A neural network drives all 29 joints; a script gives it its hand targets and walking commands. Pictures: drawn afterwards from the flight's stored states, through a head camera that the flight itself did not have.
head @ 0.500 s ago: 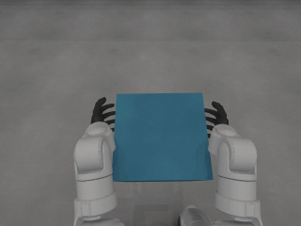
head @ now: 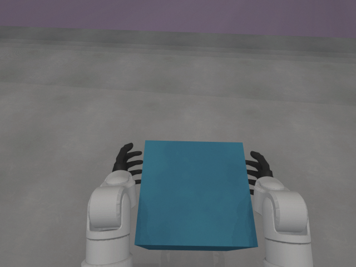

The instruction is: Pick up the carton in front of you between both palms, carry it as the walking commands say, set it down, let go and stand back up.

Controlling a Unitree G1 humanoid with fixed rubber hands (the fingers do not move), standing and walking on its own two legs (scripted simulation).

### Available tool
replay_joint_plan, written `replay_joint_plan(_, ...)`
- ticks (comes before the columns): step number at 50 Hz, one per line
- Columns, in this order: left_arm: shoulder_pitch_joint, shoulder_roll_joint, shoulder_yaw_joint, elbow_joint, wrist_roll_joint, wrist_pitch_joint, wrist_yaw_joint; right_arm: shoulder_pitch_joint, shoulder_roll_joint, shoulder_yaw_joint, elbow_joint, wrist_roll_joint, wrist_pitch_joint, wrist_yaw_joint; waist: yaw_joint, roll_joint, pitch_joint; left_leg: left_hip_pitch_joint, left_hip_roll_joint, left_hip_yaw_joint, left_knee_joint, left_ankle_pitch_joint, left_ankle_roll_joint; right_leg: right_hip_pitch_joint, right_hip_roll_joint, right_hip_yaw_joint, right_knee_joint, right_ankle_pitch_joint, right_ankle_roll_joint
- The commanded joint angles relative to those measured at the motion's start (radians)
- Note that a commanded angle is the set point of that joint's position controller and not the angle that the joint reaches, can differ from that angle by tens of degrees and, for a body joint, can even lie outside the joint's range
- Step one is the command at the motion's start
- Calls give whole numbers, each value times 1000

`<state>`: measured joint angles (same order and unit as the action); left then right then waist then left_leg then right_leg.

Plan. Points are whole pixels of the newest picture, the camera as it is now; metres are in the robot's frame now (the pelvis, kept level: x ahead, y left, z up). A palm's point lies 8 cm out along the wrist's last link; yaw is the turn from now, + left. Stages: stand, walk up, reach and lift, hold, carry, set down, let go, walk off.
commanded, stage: carry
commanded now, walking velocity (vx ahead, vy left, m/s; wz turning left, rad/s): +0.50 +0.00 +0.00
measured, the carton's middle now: (190, 201) +0.27 +0.00 -0.02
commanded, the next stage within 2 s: none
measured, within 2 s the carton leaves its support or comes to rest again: neither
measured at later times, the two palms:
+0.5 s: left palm (150, 90) +0.58 +0.11 +0.10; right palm (245, 97) +0.56 -0.18 +0.08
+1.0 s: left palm (154, 57) +0.76 +0.11 +0.11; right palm (234, 63) +0.73 -0.17 +0.10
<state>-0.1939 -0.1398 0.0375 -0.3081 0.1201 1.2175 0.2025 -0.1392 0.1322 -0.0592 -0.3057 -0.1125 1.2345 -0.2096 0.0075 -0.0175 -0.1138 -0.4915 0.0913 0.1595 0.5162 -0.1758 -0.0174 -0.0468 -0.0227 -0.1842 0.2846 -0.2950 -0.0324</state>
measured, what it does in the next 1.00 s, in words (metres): walks ahead: left foot, then right foot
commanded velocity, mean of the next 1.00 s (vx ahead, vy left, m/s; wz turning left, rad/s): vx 0.12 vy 0.00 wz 0.00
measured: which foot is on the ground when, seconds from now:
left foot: up 0.00-0.04, down 0.06-0.40, up 0.42-0.60, down 0.62-1.00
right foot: down 0.00-0.10, up 0.12-0.36, down 0.38-0.98, up 1.00-1.00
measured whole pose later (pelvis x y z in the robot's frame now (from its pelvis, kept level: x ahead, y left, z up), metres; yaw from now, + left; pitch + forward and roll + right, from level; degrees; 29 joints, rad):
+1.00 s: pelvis +0.47 -0.02 +0.00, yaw -2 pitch +5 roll -1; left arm -0.27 -0.15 0.07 -0.34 0.15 1.21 0.21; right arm -0.21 0.14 -0.04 -0.36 -0.11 1.28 -0.26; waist -0.02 0.00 -0.07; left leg -0.18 0.04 0.21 0.35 -0.20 0.02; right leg -0.19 -0.08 -0.16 0.61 -0.30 0.01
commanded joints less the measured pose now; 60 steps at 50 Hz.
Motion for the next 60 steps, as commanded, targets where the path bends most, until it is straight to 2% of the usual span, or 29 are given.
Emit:
replay_joint_plan(1,-296,-1024,-593,-35,-374,10,-266,-521,968,668,-179,438,-21,286,3,-78,-160,162,-30,73,-78,77,19,47,-190,60,61,259,-52)
replay_joint_plan(3,-300,-966,-565,-44,-375,30,-264,-499,916,655,-152,429,0,279,-40,-5,-213,527,20,-9,-73,-42,77,-200,-106,-41,383,325,6)
replay_joint_plan(4,-350,-958,-584,-72,-398,42,-265,-488,882,633,-159,419,1,279,-45,239,-265,691,224,-387,-160,-57,163,-424,-29,-34,653,106,51)
replay_joint_plan(5,-402,-957,-609,-80,-418,53,-268,-471,896,623,-84,411,9,277,-52,325,-232,795,310,-578,-239,38,255,-649,18,28,791,-176,45)
replay_joint_plan(6,-382,-951,-596,-9,-411,66,-274,-514,921,590,-89,403,9,272,-57,341,-227,733,365,-594,-218,170,313,-723,-18,113,942,-263,33)
replay_joint_plan(9,-419,-1037,-603,-16,-428,48,-282,-601,991,637,-149,445,-7,272,-35,66,-270,650,324,-419,-244,110,213,-668,-113,205,707,-238,27)
replay_joint_plan(11,-409,-1079,-577,-77,-417,19,-286,-605,1060,670,-176,458,-12,286,-31,80,-228,452,251,-206,-304,22,158,-495,-82,101,496,-135,42)
replay_joint_plan(14,-340,-1065,-583,-61,-391,13,-270,-566,1026,647,-186,458,-18,289,-28,203,-181,351,187,-97,-308,6,116,-301,-38,18,286,87,56)
replay_joint_plan(17,-266,-1035,-588,-25,-385,15,-257,-519,951,653,-167,447,-8,284,-3,120,-183,312,87,66,-68,111,43,-100,11,-89,128,285,65)
replay_joint_plan(19,-304,-1000,-579,-47,-396,37,-261,-468,937,633,-165,438,9,284,0,-13,-261,184,58,74,148,71,-31,103,-168,110,110,503,17)
replay_joint_plan(20,-322,-956,-560,-34,-384,42,-261,-534,938,637,-159,433,19,282,17,-198,-286,58,-47,57,324,-150,-60,199,-308,320,83,697,-75)
replay_joint_plan(21,-322,-974,-546,18,-392,46,-268,-537,925,620,-126,430,34,281,13,-267,-248,-63,-47,2,397,-385,-51,243,-387,430,71,844,-167)
replay_joint_plan(22,-320,-974,-565,-48,-385,34,-267,-514,958,648,-115,441,25,292,18,-212,-292,-93,-9,-65,392,-458,-32,303,-376,396,84,894,-157)
replay_joint_plan(28,-367,-1084,-606,-62,-421,14,-281,-533,999,620,-145,417,-25,284,5,-129,-281,232,-59,53,-110,29,-15,88,-210,55,135,698,-9)
replay_joint_plan(30,-341,-1025,-586,-79,-391,19,-282,-494,1018,618,-129,413,-6,278,-7,-84,-300,374,38,-25,-177,239,-6,-5,-207,49,174,557,25)
replay_joint_plan(33,-391,-1046,-619,-87,-414,34,-276,-475,996,606,-113,391,-6,279,-6,173,-312,560,165,-116,-18,933,56,-177,-123,58,226,387,71)
replay_joint_plan(38,-376,-1073,-642,-63,-426,39,-276,-501,1005,597,-153,410,-7,289,-14,224,-294,696,107,-53,56,1198,42,-257,-32,-16,92,258,98)
replay_joint_plan(40,-345,-1062,-594,-27,-406,40,-279,-522,1018,618,-169,424,-10,289,-17,48,-287,529,63,-33,147,1018,16,-83,-24,-28,47,563,100)
replay_joint_plan(42,-338,-1087,-598,-36,-416,34,-274,-570,1040,656,-213,453,-10,287,-12,-82,-268,226,-19,57,116,500,-18,230,-80,-1,85,1020,75)
replay_joint_plan(43,-344,-1086,-588,-34,-418,31,-274,-570,1014,655,-200,444,-7,283,13,-235,-254,-39,-94,108,96,-8,-30,463,-146,53,200,1368,24)
replay_joint_plan(44,-318,-1092,-576,-40,-397,18,-265,-559,1028,690,-221,456,-6,289,19,-256,-249,-109,-118,98,-51,-235,-14,517,-178,89,277,1514,-44)
replay_joint_plan(45,-275,-1051,-582,-21,-381,29,-271,-577,987,664,-252,459,-8,291,1,-126,-268,103,-46,24,-235,-54,6,371,-218,66,288,1292,-29)
replay_joint_plan(46,-301,-1044,-577,-61,-372,14,-264,-630,1035,687,-232,476,-8,291,-12,-106,-293,311,-86,75,-327,233,-9,216,-151,20,381,1130,-8)
replay_joint_plan(47,-296,-1061,-577,-12,-367,19,-265,-578,989,666,-204,457,-9,296,-19,37,-282,579,-14,28,-234,653,-9,-71,-127,13,420,708,26)
replay_joint_plan(49,-329,-1032,-598,-2,-377,22,-279,-509,963,653,-126,424,-12,303,-33,248,-273,965,192,-189,12,1502,146,-552,18,29,437,-259,37)
replay_joint_plan(51,-340,-1081,-624,15,-390,12,-300,-546,993,638,-135,435,-17,325,-39,154,-263,827,244,-202,-47,1248,184,-487,-19,110,349,-207,31)
replay_joint_plan(54,-357,-1080,-606,91,-372,-12,-312,-543,990,617,-48,400,-55,349,-13,214,-282,579,109,-34,-10,801,73,-198,-18,14,97,253,64)
replay_joint_plan(57,-385,-1049,-541,150,-321,-66,-341,-583,1017,612,25,370,-94,368,-20,-15,-280,341,61,-30,-1,314,5,-15,-152,102,220,715,23)
replay_joint_plan(60,-307,-1073,-479,333,-278,-132,-376,-632,980,621,66,345,-168,383,-13,-88,-257,318,58,-55,14,286,-2,-26,-158,100,247,813,2)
